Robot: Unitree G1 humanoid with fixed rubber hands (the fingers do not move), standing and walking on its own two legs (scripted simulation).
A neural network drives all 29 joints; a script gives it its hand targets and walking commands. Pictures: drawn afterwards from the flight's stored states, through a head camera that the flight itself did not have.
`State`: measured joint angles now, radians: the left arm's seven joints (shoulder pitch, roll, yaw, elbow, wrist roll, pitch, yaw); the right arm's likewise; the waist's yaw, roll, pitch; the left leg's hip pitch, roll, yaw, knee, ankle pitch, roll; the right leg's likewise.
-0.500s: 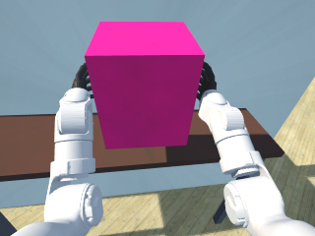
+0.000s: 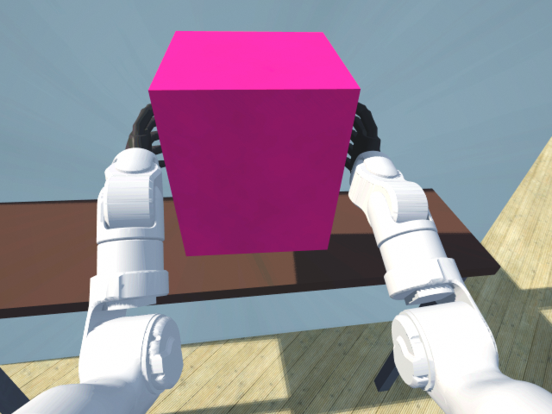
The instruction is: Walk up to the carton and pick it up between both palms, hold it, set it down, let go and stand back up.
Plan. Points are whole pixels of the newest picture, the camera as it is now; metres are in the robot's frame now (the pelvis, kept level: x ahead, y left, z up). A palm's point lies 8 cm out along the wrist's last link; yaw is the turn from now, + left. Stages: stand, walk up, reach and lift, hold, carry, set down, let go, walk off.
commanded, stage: hold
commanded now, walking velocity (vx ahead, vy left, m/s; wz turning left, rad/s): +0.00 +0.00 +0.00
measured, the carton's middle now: (254, 144) +0.41 +0.02 +0.23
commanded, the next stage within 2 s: none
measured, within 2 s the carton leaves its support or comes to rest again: neither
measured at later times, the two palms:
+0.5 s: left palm (147, 156) +0.37 +0.16 +0.23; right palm (365, 160) +0.37 -0.14 +0.24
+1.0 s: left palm (141, 162) +0.36 +0.16 +0.23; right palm (364, 162) +0.35 -0.13 +0.24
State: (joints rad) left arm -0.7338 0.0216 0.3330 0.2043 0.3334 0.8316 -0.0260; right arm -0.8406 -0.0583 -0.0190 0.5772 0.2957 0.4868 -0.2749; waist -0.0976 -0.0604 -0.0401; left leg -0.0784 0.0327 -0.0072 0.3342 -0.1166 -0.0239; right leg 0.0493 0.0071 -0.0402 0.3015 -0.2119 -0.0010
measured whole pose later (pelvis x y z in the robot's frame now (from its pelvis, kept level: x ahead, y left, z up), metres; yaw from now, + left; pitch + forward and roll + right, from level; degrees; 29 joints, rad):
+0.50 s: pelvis +0.00 +0.00 +0.00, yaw +0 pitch -8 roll -1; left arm -0.73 0.02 0.32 0.20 0.34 0.83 -0.02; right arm -0.83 -0.06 -0.02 0.56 0.31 0.48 -0.28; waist -0.11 -0.06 -0.03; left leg -0.07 0.03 -0.01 0.34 -0.12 -0.03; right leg 0.06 0.01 -0.04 0.29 -0.21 0.00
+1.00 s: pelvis +0.00 +0.00 +0.00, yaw +0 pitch -9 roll -1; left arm -0.70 0.02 0.33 0.16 0.34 0.86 -0.04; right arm -0.80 -0.05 0.00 0.52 0.30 0.52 -0.30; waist -0.11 -0.07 -0.03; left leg -0.06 0.04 -0.02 0.35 -0.13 -0.03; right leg 0.07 0.01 -0.05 0.31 -0.22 -0.01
